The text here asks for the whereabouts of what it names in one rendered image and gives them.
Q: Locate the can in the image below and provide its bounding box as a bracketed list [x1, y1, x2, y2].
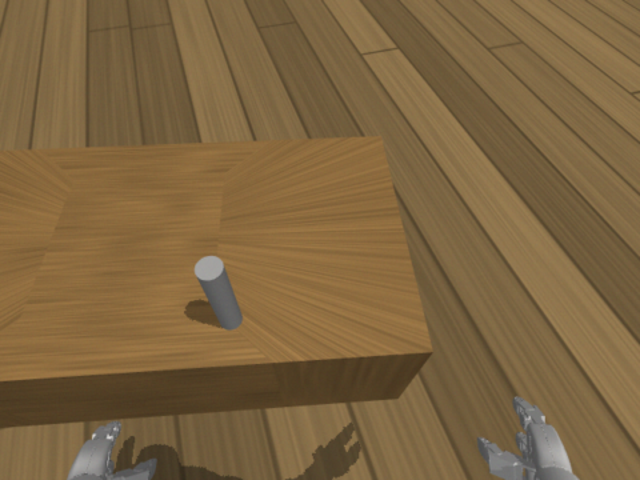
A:
[194, 256, 243, 330]

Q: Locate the right robot hand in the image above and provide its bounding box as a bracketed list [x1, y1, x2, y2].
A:
[477, 397, 572, 480]

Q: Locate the left robot hand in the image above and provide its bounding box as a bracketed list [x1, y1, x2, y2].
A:
[67, 421, 157, 480]

